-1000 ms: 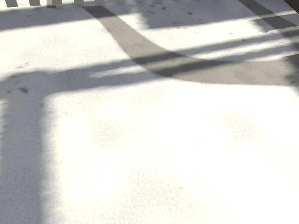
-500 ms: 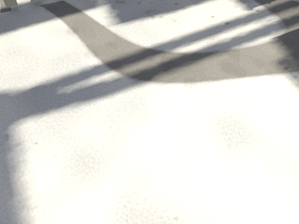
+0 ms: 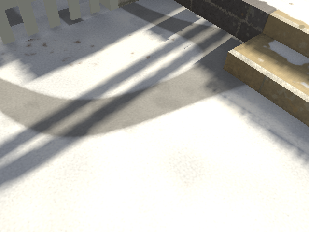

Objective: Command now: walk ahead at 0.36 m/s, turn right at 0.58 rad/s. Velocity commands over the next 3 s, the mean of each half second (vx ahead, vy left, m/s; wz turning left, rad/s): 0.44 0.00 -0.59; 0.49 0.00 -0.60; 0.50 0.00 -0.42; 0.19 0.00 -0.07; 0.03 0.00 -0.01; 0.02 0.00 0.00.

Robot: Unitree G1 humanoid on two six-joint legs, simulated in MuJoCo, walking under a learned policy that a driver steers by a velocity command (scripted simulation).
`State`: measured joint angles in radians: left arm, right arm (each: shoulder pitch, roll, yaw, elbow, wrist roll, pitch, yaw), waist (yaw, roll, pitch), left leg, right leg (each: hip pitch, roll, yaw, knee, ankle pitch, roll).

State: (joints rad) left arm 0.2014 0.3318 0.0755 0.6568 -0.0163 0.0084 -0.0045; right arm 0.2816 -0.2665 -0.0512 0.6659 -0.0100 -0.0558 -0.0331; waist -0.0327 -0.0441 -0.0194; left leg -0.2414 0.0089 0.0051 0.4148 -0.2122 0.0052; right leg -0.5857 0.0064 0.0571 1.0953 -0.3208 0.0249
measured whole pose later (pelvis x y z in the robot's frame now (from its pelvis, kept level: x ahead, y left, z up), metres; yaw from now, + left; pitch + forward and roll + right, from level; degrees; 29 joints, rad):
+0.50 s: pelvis +0.20 -0.11 +0.00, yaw -18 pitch +3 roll +1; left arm 0.34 0.27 0.05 0.68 -0.01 -0.04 -0.02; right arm 0.17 -0.32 -0.06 0.68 -0.02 -0.10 0.00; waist 0.03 0.04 0.02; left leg -0.64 0.09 -0.04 1.03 -0.21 -0.04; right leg -0.20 0.08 0.06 0.38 -0.22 -0.09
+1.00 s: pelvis +0.48 -0.18 +0.00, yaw -36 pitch +0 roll +2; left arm 0.23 0.32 0.08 0.67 -0.03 -0.01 0.01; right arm 0.26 -0.27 -0.07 0.76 -0.01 -0.10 0.01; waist -0.03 -0.05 0.05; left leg -0.17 -0.04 0.11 0.34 -0.19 0.04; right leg -0.62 -0.07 0.07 1.11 -0.29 0.00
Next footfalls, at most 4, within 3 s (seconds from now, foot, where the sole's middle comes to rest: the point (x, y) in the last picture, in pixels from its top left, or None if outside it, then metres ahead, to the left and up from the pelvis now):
0.28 right None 0.20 -0.18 -0.78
0.76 left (174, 218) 0.57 -0.11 -0.78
1.28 right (257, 205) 0.63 -0.50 -0.78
1.74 left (245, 155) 0.90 -0.51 -0.78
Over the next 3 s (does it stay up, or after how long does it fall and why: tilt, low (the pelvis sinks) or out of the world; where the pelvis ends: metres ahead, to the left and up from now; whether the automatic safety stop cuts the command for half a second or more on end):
stays up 0.78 -0.53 0.00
